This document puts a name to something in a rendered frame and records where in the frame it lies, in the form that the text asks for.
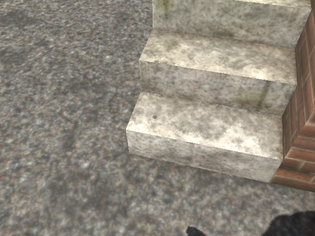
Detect stairs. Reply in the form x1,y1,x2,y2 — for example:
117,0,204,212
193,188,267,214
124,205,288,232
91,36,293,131
126,0,312,183

